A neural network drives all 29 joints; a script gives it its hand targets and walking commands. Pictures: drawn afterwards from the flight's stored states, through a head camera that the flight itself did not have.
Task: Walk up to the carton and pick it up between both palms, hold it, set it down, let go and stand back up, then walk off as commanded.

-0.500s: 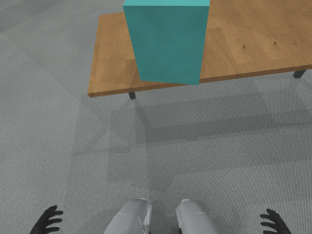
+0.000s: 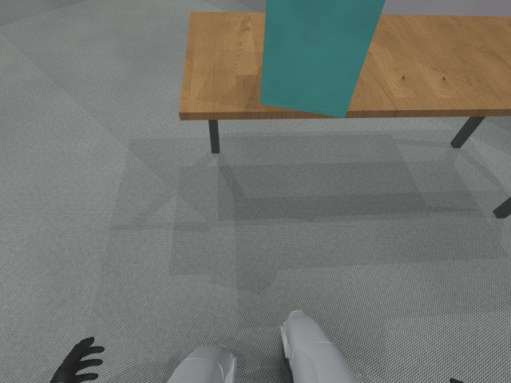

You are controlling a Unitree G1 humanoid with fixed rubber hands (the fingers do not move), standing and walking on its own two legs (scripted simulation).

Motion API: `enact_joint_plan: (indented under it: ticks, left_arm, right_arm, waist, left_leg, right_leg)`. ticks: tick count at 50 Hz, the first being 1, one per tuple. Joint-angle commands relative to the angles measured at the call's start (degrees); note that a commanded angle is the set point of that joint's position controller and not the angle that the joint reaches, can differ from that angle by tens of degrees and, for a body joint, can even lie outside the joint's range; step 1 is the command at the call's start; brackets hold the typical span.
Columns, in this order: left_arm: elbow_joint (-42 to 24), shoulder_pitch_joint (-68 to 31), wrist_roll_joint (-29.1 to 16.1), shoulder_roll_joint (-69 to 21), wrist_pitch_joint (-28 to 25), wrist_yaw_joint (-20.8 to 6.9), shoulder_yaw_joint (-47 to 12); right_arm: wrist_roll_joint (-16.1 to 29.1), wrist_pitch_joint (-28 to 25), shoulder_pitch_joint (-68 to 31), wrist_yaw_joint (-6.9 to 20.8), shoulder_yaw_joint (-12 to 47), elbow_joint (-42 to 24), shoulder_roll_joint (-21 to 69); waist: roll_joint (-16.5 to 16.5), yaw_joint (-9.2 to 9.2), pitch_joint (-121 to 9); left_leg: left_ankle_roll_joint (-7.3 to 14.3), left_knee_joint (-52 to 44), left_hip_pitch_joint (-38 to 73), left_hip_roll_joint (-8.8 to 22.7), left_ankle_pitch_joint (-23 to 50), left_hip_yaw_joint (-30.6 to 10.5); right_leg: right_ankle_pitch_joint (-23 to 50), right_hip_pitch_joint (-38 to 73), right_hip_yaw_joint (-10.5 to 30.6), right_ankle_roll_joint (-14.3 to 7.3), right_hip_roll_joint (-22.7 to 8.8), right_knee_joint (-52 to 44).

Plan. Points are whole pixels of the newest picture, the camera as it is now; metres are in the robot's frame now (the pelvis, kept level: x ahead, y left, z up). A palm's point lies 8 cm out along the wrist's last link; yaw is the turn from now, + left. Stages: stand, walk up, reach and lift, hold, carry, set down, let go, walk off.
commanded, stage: walk off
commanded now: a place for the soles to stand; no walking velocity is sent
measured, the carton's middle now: (316, 32) +0.84 -0.18 +0.09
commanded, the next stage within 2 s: stand in 1.42 s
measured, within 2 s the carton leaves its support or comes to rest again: neither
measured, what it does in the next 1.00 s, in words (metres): walks backwards: right foot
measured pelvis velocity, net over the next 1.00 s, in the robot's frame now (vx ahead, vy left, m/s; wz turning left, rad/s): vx -0.25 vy -0.06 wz -0.03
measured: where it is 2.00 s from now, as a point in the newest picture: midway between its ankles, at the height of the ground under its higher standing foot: outside the picture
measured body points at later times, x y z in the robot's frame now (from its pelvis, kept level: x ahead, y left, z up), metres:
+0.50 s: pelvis -0.10 +0.04 +0.03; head -0.02 +0.12 +0.47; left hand +0.01 +0.33 -0.15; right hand -0.07 -0.29 -0.03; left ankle +0.02 +0.08 -0.68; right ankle -0.11 -0.13 -0.60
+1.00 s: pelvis -0.25 -0.06 +0.01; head -0.23 -0.07 +0.45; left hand -0.18 +0.26 -0.10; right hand -0.17 -0.38 -0.11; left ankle -0.11 +0.06 -0.61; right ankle -0.23 -0.18 -0.68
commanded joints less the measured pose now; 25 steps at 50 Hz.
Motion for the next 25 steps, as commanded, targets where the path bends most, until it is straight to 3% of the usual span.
enact_joint_plan:
  ticks: [1,2,3,4,5,6,7,8,9,10,11,12,14,15,16,17,18,19,20,21,22,23,24,25]
  left_arm:
    - [-7.21,-4.81,1.87,15.32,-0.69,2.24,5.17]
    - [-4.82,-1.12,1.53,15.8,-0.33,1.97,5.16]
    - [-3.1,1.33,0.89,15.33,-0.1,1.85,4.85]
    - [-2.68,2.77,0.87,14.61,0.11,1.44,4.87]
    - [-1.46,4.92,0.86,14.82,0.37,1.11,4.93]
    - [-1.26,6.88,1.25,16.53,0.39,0.65,5.53]
    - [-1.78,7.51,1.27,16.58,0.56,0.71,5.69]
    - [-1.11,7.1,1.51,16.85,0.56,0.64,5.62]
    - [-1.28,8.52,1.39,16.85,0.63,0.41,5.46]
    - [-1.73,7.14,1.61,15.97,0.51,0.44,5.3]
    - [-1.97,6.77,1.6,15.44,0.39,0.6,5.3]
    - [-2.42,6.14,1.86,15.84,0.26,0.64,5.21]
    - [-1.93,6.25,1.73,15.4,0.55,0.5,4.79]
    - [-2.66,7.16,1.93,14.83,0.46,0.42,4.9]
    - [-1.71,8.91,2.31,15.71,0.86,-0.01,5.4]
    - [-1.43,7.86,2.05,15.73,0.75,0.03,5.04]
    - [-0.61,9.66,2.36,16.22,1.17,-0.38,5.75]
    - [-0.32,10.21,2.33,15.9,1.31,-0.67,5.7]
    - [-0.27,11.57,2.23,16.03,1.54,-0.8,6.0]
    - [0.4,13.39,2.29,16.38,1.54,-0.97,6.08]
    - [0.15,12.52,2.31,16.6,1.79,-0.95,6.21]
    - [0.29,13.09,2.51,17.33,1.84,-1.11,6.71]
    - [0.01,13.22,2.43,16.75,1.81,-1.11,6.48]
    - [0.86,14.24,2.54,16.27,2.02,-1.18,6.39]
  right_arm:
    - [-5.76,-3.4,-5.08,-1.95,-3.88,-4.4,-19.49]
    - [-6.09,-3.49,-8.47,-2.32,-3.2,-5.35,-16.52]
    - [-6.14,-3.7,-9.65,-2.55,-2.71,-4.98,-14.67]
    - [-6.0,-3.72,-10.01,-2.83,-2.41,-5.03,-13.32]
    - [-5.57,-3.89,-8.62,-2.84,-2.68,-3.66,-13.16]
    - [-4.86,-3.88,-8.24,-3.01,-2.81,-4.86,-13.49]
    - [-4.42,-4.11,-6.19,-3.35,-3.23,-5.77,-13.35]
    - [-4.1,-4.2,-4.42,-3.62,-3.31,-5.41,-12.98]
    - [-3.94,-4.63,-1.86,-3.95,-3.79,-5.71,-12.82]
    - [-3.77,-4.74,0.1,-3.97,-4.16,-4.45,-12.86]
    - [-3.64,-5.0,0.52,-4.47,-4.13,-4.57,-12.2]
    - [-3.52,-4.99,2.72,-4.67,-4.03,-4.34,-11.57]
    - [-3.24,-5.19,3.08,-4.88,-3.74,-3.91,-10.75]
    - [-3.26,-5.26,3.16,-5.18,-4.12,-3.91,-11.59]
    - [-2.94,-5.11,2.31,-5.22,-4.21,-4.52,-11.81]
    - [-2.96,-5.14,2.15,-5.28,-4.13,-3.67,-11.91]
    - [-2.81,-5.01,1.61,-5.34,-4.13,-3.86,-12.1]
    - [-3.03,-5.12,1.26,-5.37,-4.3,-3.78,-12.09]
    - [-3.01,-4.89,0.03,-5.26,-4.41,-4.62,-12.49]
    - [-2.94,-4.84,-0.63,-5.1,-4.45,-5.11,-11.89]
    - [-2.9,-4.83,-0.76,-5.26,-4.53,-4.83,-12.23]
    - [-2.98,-4.68,-0.09,-5.21,-4.72,-5.49,-13.06]
    - [-2.76,-4.71,-0.2,-5.28,-4.55,-5.62,-12.61]
    - [-2.89,-4.38,-0.76,-5.13,-4.58,-5.59,-12.42]
  waist:
    - [5.63,1.16,0.54]
    - [4.19,2.9,2.03]
    - [4.85,3.47,1.97]
    - [5.12,4.09,1.68]
    - [7.5,3.86,-1.48]
    - [7.66,3.24,-4.67]
    - [6.65,2.62,-8.13]
    - [5.44,1.98,-9.57]
    - [4.42,2.12,-13.3]
    - [5.58,0.73,-15.49]
    - [8.52,0.46,-17.84]
    - [4.77,0.21,-18.18]
    - [6.5,-0.56,-19.33]
    - [8.86,-0.52,-19.68]
    - [6.79,0.03,-21.12]
    - [7.41,0.19,-19.13]
    - [8.66,0.72,-18.4]
    - [7.8,1.2,-18.62]
    - [10.6,1.32,-16.92]
    - [8.92,2.27,-18.09]
    - [9.86,1.8,-18.27]
    - [7.83,1.6,-19.25]
    - [8.56,2.24,-18.7]
    - [8.52,2.44,-19.85]
  left_leg:
    - [-1.49,-50.33,-22.18,22.34,-15.64,-39.13]
    - [-5.21,-49.3,-21.88,19.5,-15.57,-32.37]
    - [-7.9,-48.02,-20.73,17.8,-13.98,-28.21]
    - [-7.48,-46.21,-18.37,17.12,-11.99,-25.47]
    - [-8.05,-45.08,-14.32,15.75,-11.79,-23.66]
    - [-5.99,-44.14,-9.6,16.14,-9.87,-23.73]
    - [-6.02,-43.13,-4.15,16.53,-8.43,-24.48]
    - [-5.33,-42.61,-0.25,17.2,-7.43,-24.88]
    - [-6.1,-40.74,7.3,17.07,-4.85,-23.71]
    - [-7.14,-39.42,10.73,16.28,-1.42,-23.02]
    - [-5.72,-37.47,15.62,17.91,5.88,-24.07]
    - [-6.53,-35.75,16.06,16.77,10.01,-21.83]
    - [-8.52,-36.84,15.96,16.54,11.73,-21.32]
    - [-7.51,-37.43,15.23,17.65,11.05,-22.06]
    - [-6.38,-38.89,14.41,17.87,5.46,-21.94]
    - [-7.65,-40.91,12.61,17.91,2.08,-22.09]
    - [-10.23,-42.81,10.53,16.3,-1.42,-20.37]
    - [-11.29,-43.97,8.33,15.44,-4.01,-19.23]
    - [-10.28,-44.81,6.51,16.48,-6.67,-19.42]
    - [-9.58,-45.03,6.63,16.2,-6.44,-19.09]
    - [-9.19,-45.63,5.27,16.73,-7.12,-19.82]
    - [-8.7,-45.79,6.35,16.94,-6.97,-19.96]
    - [-8.44,-45.57,5.79,16.47,-6.4,-18.38]
    - [-5.95,-44.6,5.1,17.26,-6.91,-18.57]
  right_leg:
    - [-10.56,-8.82,12.71,-2.92,9.09,25.14]
    - [-6.93,-7.42,11.77,-2.66,8.66,25.87]
    - [-4.08,-7.25,11.9,-2.19,8.13,26.06]
    - [-3.2,-7.83,11.04,-1.57,7.93,27.1]
    - [-2.3,-6.59,9.95,-1.03,8.64,27.59]
    - [-2.62,-5.97,8.38,-0.36,8.08,27.59]
    - [-2.7,-6.7,10.17,-0.55,8.52,27.65]
    - [-3.07,-8.03,9.41,-0.25,7.38,26.54]
    - [-2.66,-10.76,10.55,-0.09,6.1,24.9]
    - [-3.82,-11.15,10.61,-0.19,6.63,23.61]
    - [-4.61,-14.48,10.88,-0.52,6.57,25.51]
    - [-5.12,-13.81,11.11,-0.5,6.43,23.33]
    - [-6.19,-12.34,10.25,-0.53,6.7,21.78]
    - [-5.88,-12.94,11.15,-1.17,6.41,22.79]
    - [-6.75,-10.33,10.15,-1.19,6.5,23.66]
    - [-6.24,-11.64,10.14,-1.35,6.63,22.8]
    - [-5.51,-9.4,9.65,-1.35,6.62,22.96]
    - [-5.0,-7.9,8.49,-1.93,6.87,21.39]
    - [-5.09,-7.79,8.24,-1.58,6.8,22.46]
    - [-4.5,-6.08,8.09,-1.58,6.46,22.8]
    - [-5.08,-5.21,7.48,-1.96,7.0,23.63]
    - [-6.08,-4.99,6.3,-1.83,6.37,22.65]
    - [-5.95,-4.78,6.46,-2.1,6.48,22.69]
    - [-5.84,-4.77,6.07,-1.9,5.59,23.08]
